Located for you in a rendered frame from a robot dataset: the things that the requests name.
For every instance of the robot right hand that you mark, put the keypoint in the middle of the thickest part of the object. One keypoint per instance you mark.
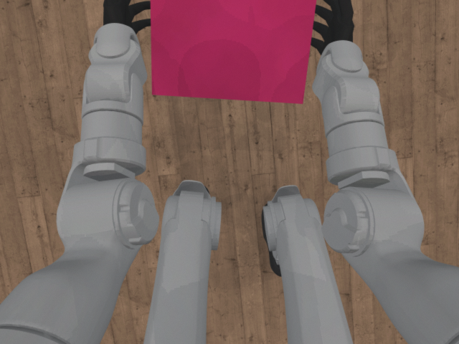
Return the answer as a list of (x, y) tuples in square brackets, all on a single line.
[(339, 21)]

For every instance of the right robot upper arm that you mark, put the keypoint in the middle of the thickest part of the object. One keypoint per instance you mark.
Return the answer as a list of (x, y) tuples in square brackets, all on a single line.
[(379, 232)]

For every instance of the robot right foot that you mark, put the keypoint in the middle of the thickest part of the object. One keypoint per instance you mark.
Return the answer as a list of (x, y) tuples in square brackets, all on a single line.
[(274, 266)]

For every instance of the carton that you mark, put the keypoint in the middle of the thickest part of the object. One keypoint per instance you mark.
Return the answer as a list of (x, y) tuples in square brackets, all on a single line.
[(254, 50)]

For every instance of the right robot shin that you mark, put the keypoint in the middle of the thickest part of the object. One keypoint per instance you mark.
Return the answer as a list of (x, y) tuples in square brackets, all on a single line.
[(310, 205)]

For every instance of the left robot forearm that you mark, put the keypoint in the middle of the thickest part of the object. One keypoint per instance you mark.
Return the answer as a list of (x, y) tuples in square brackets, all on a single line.
[(112, 110)]

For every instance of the right robot forearm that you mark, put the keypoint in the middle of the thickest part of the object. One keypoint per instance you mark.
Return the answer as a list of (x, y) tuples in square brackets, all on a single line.
[(354, 123)]

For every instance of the left robot upper arm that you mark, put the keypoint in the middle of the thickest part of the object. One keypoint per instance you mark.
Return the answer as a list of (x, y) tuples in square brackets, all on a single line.
[(102, 225)]

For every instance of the robot left hand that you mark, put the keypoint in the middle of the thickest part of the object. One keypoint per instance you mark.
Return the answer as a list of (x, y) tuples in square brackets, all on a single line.
[(119, 11)]

